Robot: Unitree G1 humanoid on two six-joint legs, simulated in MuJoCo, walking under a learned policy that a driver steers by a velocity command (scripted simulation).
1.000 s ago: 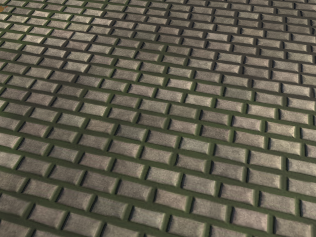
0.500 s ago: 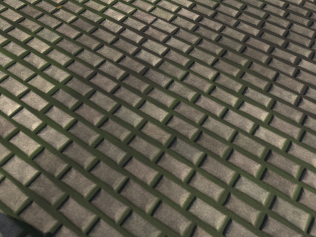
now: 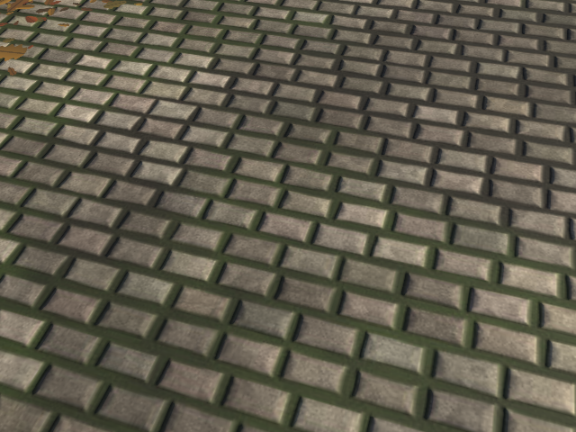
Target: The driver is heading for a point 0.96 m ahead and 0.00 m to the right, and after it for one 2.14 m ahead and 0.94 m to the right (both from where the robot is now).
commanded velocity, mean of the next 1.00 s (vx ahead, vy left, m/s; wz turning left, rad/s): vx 0.37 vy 0.00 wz -0.17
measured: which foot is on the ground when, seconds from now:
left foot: up 0.00-0.36, down 0.38-0.84, up 0.86-1.00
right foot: down 0.00-0.38, up 0.40-0.82, down 0.84-1.00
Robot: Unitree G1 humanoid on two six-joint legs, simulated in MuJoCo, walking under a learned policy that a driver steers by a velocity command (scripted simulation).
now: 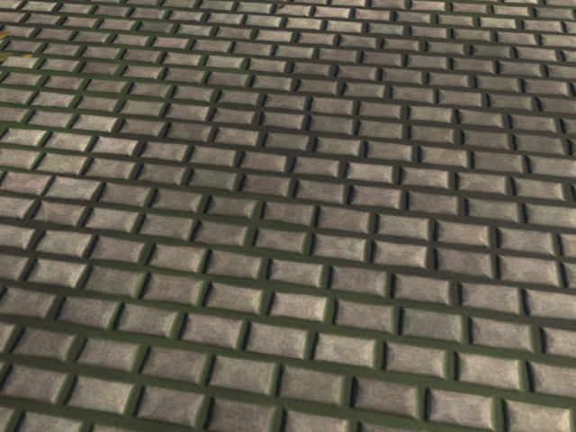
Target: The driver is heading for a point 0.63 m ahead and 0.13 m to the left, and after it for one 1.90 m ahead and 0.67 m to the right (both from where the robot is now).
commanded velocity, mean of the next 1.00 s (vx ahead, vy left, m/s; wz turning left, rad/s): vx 0.45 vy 0.00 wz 0.33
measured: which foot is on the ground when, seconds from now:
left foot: up 0.00-0.34, down 0.36-0.92, up 0.94-1.00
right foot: down 0.00-0.38, up 0.40-0.88, down 0.90-1.00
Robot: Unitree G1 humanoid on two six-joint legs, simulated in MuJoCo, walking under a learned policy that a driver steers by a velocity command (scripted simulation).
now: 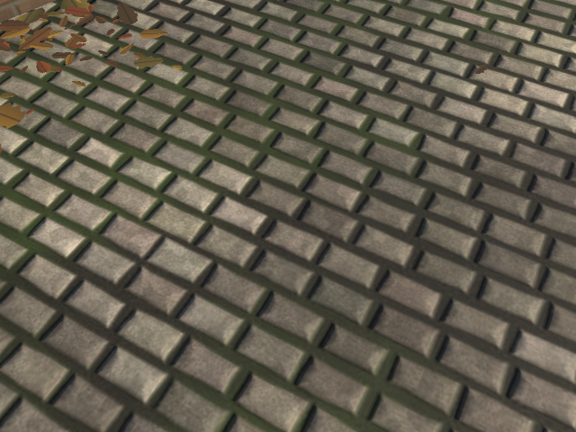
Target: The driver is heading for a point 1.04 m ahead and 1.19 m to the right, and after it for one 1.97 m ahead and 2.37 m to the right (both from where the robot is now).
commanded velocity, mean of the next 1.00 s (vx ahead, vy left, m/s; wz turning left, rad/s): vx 0.05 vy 0.00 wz -0.54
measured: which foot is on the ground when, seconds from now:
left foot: up 0.00-0.46, down 0.48-0.98, up 1.00-1.00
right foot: down 0.00-0.48, up 0.50-0.96, down 0.98-1.00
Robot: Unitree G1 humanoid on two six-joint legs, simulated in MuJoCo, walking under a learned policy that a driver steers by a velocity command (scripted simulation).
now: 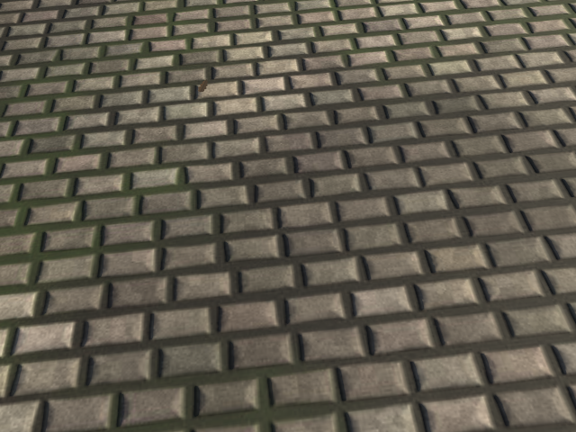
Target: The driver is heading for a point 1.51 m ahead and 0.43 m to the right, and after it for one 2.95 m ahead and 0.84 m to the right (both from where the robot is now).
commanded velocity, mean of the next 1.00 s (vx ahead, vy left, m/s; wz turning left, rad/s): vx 0.41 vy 0.00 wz -0.46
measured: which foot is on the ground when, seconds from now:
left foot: up 0.00-0.44, down 0.46-0.96, up 0.98-1.00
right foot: down 0.00-0.48, up 0.50-0.92, down 0.94-1.00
